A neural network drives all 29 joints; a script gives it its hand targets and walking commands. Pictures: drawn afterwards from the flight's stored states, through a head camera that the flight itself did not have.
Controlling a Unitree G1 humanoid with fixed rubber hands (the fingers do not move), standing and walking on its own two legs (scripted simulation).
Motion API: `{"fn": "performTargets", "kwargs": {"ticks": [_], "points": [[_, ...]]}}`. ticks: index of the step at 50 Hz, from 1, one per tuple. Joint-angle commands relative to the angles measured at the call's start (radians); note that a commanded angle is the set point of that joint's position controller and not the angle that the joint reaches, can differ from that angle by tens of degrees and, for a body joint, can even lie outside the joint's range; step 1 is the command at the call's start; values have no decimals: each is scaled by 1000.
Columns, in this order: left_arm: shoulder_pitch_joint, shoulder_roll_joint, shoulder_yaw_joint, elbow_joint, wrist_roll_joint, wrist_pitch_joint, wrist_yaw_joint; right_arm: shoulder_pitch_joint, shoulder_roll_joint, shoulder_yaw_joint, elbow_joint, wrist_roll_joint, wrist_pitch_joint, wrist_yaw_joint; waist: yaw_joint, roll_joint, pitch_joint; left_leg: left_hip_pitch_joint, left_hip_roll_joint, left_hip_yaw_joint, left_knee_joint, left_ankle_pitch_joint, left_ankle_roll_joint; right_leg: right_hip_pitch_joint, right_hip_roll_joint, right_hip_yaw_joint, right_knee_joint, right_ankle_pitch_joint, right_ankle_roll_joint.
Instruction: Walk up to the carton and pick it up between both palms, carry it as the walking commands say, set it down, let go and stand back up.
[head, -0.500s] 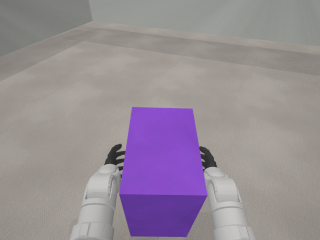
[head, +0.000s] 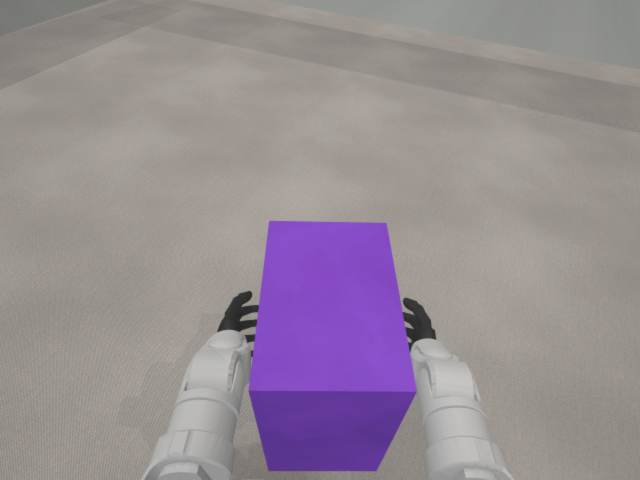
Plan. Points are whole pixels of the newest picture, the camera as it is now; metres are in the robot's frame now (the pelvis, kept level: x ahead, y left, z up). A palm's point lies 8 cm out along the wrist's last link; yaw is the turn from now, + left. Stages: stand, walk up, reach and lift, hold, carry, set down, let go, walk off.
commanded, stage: set down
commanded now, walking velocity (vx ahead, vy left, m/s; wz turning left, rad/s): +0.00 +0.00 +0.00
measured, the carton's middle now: (325, 351) +0.31 -0.01 -0.05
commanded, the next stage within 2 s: none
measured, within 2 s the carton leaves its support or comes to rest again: neither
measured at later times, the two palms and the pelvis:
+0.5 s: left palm (256, 342) +0.34 +0.10 -0.07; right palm (421, 360) +0.32 -0.16 -0.07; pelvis +0.02 +0.00 +0.00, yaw -1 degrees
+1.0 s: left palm (260, 370) +0.34 +0.10 -0.17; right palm (410, 376) +0.33 -0.16 -0.15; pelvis -0.01 +0.00 -0.02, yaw -3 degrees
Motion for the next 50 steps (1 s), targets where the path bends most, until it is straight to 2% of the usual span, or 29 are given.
{"fn": "performTargets", "kwargs": {"ticks": [1,4,6,7,11,13,14,15,16,18,19,20,21,23,24,25,27,28,31,33,35,36,37,39,40,41,44,45,50], "points": [[-820,-1109,-449,-66,-223,-170,-257,-809,953,336,51,98,-194,211,-144,-36,-334,655,63,-162,58,-5,-70,-676,19,261,-234,77,-96],[-750,-1074,-432,-4,-184,-218,-243,-754,909,306,107,64,-243,209,-155,-21,-328,628,61,-176,61,16,-68,-681,22,269,-208,105,-97],[-683,-1081,-424,28,-160,-254,-229,-754,870,318,77,55,-280,208,-143,0,-350,616,56,-190,67,61,-71,-666,27,273,-189,139,-100],[-653,-1070,-416,47,-137,-267,-221,-730,856,303,89,33,-291,208,-153,0,-354,613,55,-197,64,66,-68,-673,33,276,-179,140,-97],[-588,-1025,-449,41,-114,-339,-197,-649,822,320,89,38,-349,200,-160,10,-411,591,55,-206,93,219,-58,-660,39,284,-155,244,-80],[-574,-1000,-444,46,-97,-372,-184,-650,806,331,87,41,-379,196,-146,16,-439,563,52,-211,106,230,-56,-679,42,285,-138,242,-74],[-548,-1000,-455,53,-88,-380,-180,-608,784,323,91,26,-390,192,-164,26,-444,566,52,-212,106,262,-58,-690,48,284,-132,255,-73],[-548,-940,-431,57,-75,-395,-176,-604,787,322,99,31,-400,185,-151,10,-431,531,53,-206,121,280,-49,-690,47,285,-134,274,-66],[-521,-934,-436,39,-67,-414,-169,-563,767,325,108,31,-414,185,-146,34,-456,531,55,-208,126,352,-48,-698,55,283,-122,302,-65],[-502,-914,-457,22,-62,-453,-158,-542,767,352,93,42,-448,175,-140,32,-512,510,55,-210,149,441,-44,-708,64,278,-99,346,-51],[-511,-903,-458,41,-55,-464,-154,-535,741,333,96,23,-466,168,-158,53,-525,489,56,-213,156,439,-48,-725,61,285,-92,338,-56],[-478,-885,-461,53,-50,-479,-150,-529,726,355,88,36,-485,160,-150,58,-552,478,55,-215,170,487,-42,-728,68,277,-75,365,-51],[-470,-886,-471,56,-50,-493,-144,-510,695,354,101,23,-501,154,-165,66,-563,492,60,-228,179,512,-45,-762,70,276,-67,358,-55],[-452,-837,-472,46,-36,-530,-128,-488,661,361,95,33,-546,139,-152,106,-616,499,61,-235,197,588,-45,-794,82,269,-42,374,-52],[-463,-798,-472,30,-39,-555,-120,-469,650,363,122,35,-560,129,-147,93,-634,490,65,-240,215,637,-40,-820,88,268,-37,384,-46],[-428,-788,-481,43,-27,-572,-113,-460,638,376,98,39,-586,120,-146,113,-675,520,69,-247,228,684,-39,-865,95,259,-22,376,-41],[-435,-723,-516,-8,-46,-613,-92,-457,585,404,77,72,-631,97,-156,120,-757,543,74,-256,263,736,-36,-903,97,262,-1,385,-37],[-440,-656,-505,-38,-43,-634,-81,-423,538,398,88,74,-648,84,-140,131,-770,514,74,-253,272,752,-35,-915,104,259,12,396,-37],[-378,-499,-510,-108,-71,-686,-29,-379,376,417,10,116,-704,25,-137,127,-854,566,79,-249,294,818,-29,-927,115,247,19,421,-33],[-358,-358,-482,-149,-83,-707,-4,-369,266,417,-33,138,-719,-20,-123,116,-878,529,77,-242,309,793,-20,-907,113,249,20,452,-25],[-321,-222,-472,-177,-108,-730,23,-345,153,409,-85,166,-732,-59,-135,94,-911,536,83,-240,306,759,-5,-886,106,242,24,448,-14],[-310,-144,-437,-176,-113,-738,36,-356,100,409,-104,186,-734,-75,-109,98,-906,518,90,-237,306,728,0,-876,95,252,19,435,-12],[-301,-74,-401,-183,-115,-747,48,-344,63,387,-109,194,-733,-92,-110,92,-892,500,93,-231,303,730,10,-889,99,245,34,432,-5],[-344,-18,-313,-117,-98,-740,55,-400,19,340,-72,182,-720,-105,-93,88,-804,404,95,-221,278,579,14,-898,81,248,31,338,-3],[-341,-13,-304,-83,-102,-732,55,-396,-4,314,-48,182,-716,-107,-108,86,-753,379,95,-218,268,526,13,-911,79,249,32,316,-4],[-336,0,-260,-44,-91,-730,57,-423,-4,315,-30,190,-716,-107,-83,88,-711,317,91,-217,255,469,18,-915,69,255,36,289,-3],[-398,9,-263,-33,-110,-728,60,-462,-26,295,-21,197,-714,-106,-99,66,-708,243,84,-203,251,372,19,-887,76,244,51,259,5],[-407,22,-227,-6,-109,-721,62,-459,-55,263,3,189,-710,-109,-117,70,-697,224,82,-201,253,363,21,-911,81,235,62,255,6],[-518,17,-218,13,-119,-725,52,-508,-66,213,60,170,-708,-106,-148,90,-735,183,65,-211,291,296,7,-981,92,214,115,228,7]]}}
